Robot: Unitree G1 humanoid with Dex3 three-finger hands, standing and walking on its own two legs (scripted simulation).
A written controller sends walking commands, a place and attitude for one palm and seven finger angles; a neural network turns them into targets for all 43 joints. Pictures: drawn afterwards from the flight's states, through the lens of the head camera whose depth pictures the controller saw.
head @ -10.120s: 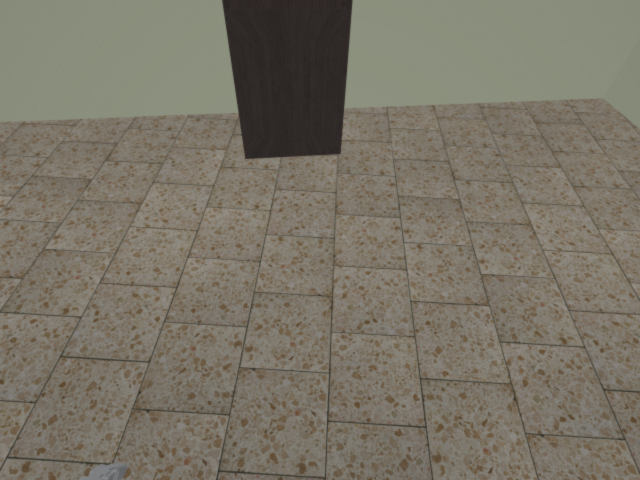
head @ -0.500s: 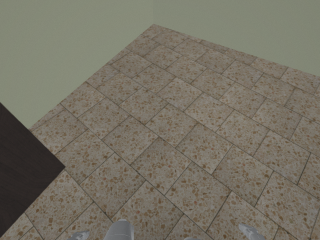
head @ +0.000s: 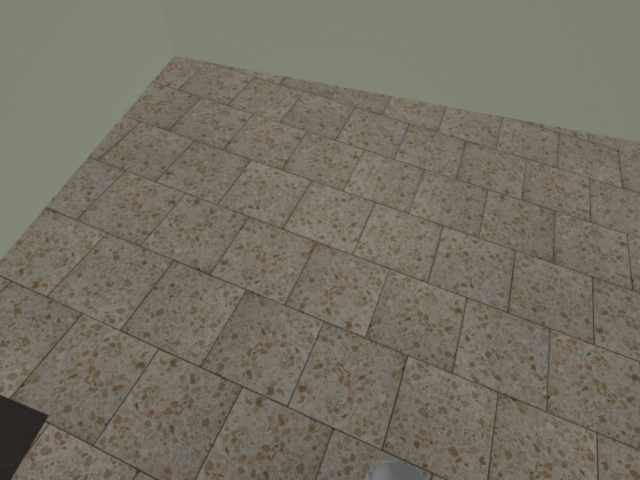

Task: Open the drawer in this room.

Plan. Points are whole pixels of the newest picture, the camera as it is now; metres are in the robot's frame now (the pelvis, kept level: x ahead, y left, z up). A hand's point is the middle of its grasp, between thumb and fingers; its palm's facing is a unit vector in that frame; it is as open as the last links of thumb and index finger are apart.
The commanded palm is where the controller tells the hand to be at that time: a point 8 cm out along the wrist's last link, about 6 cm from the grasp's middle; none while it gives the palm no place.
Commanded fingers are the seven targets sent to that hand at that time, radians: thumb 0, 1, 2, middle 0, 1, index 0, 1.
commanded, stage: walk to a spot facing it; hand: left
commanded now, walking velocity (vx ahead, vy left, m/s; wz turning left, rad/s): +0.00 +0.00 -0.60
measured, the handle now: out of the picture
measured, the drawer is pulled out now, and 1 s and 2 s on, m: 0.00 0.00 0.00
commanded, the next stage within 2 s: turn to face it in 0.78 s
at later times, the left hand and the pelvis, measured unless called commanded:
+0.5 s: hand (230, 446) +0.18 +0.13 -0.16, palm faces -0.26 -0.94 -0.24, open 7.4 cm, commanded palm none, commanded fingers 0.00 0.90 0.90 -0.20 -0.30 -0.20 -0.30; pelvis +0.03 -0.04 +0.00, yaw -17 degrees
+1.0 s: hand (305, 358) +0.32 +0.04 -0.17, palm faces -0.57 -0.79 -0.23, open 7.4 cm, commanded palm none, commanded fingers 0.00 0.90 0.90 -0.20 -0.30 -0.20 -0.30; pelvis +0.11 -0.07 -0.01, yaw -33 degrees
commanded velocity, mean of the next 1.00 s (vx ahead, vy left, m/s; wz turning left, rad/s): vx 0.05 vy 0.00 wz -0.42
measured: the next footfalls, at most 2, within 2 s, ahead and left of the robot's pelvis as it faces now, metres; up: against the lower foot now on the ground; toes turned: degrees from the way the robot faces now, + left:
right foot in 0.12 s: +0.04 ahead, -0.14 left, +0.00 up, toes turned -11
left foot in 0.58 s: +0.14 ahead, +0.07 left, +0.00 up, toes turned -15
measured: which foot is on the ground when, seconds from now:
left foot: down 0.00-0.12, up 0.14-0.56, down 0.58-1.00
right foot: up 0.00-0.10, down 0.12-0.58, up 0.60-1.00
